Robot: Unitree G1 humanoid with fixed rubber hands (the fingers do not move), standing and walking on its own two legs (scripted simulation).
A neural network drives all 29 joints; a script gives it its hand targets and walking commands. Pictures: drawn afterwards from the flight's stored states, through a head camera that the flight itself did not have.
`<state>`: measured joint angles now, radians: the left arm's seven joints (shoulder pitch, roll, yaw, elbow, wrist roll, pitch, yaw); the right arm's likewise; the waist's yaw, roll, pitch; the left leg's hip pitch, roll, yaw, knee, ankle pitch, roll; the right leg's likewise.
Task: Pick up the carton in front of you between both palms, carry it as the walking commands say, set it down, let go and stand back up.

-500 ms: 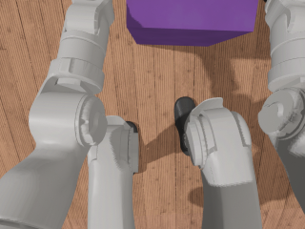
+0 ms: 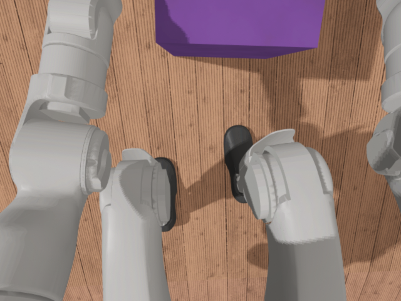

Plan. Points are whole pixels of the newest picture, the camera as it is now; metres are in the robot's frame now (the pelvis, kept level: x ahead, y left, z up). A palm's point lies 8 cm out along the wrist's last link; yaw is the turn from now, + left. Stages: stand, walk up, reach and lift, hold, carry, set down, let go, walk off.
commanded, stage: set down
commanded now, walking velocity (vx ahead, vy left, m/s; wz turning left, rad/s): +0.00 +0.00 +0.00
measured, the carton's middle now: out of the picture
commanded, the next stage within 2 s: let go in 0.88 s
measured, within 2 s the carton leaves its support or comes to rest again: neither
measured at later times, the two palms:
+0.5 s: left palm out of the picture +0.60 +0.06 +0.02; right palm out of the picture +0.52 -0.32 +0.02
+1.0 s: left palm out of the picture +0.58 +0.07 +0.16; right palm out of the picture +0.51 -0.33 +0.16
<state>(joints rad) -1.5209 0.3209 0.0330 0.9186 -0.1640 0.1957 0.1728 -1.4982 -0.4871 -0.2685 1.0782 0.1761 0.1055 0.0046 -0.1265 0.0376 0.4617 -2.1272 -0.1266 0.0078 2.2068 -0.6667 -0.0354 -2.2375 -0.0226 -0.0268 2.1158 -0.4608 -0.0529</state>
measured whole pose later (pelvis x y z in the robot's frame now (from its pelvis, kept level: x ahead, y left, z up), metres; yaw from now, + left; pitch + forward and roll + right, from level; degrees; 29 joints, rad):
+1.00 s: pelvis +0.05 -0.01 +0.26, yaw -1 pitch +44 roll +3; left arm -1.15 0.18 0.26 0.82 0.07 0.22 0.11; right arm -1.10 -0.34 -0.40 0.87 -0.04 0.17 0.10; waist -0.10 0.04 -0.01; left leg -1.52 -0.09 -0.05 1.15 -0.40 -0.03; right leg -1.61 0.04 0.03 1.11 -0.27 -0.03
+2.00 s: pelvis +0.14 +0.03 +0.39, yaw -4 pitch -2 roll -1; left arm 0.23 0.21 0.04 0.42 0.00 0.09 -0.05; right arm 0.23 -0.22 -0.05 0.43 0.00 0.10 0.08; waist 0.00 0.04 0.08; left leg -0.09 -0.05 -0.05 0.45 -0.33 0.06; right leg -0.17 0.03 0.06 0.41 -0.21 0.01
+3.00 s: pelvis +0.19 -0.01 +0.37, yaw -11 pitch +4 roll +0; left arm 0.31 0.25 0.00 0.77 0.02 -0.01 0.04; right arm 0.38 -0.27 0.01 0.66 -0.01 0.01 -0.07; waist -0.02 0.01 -0.08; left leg -0.18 0.02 0.07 0.61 -0.50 0.01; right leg -0.35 0.11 0.12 0.68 -0.39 -0.04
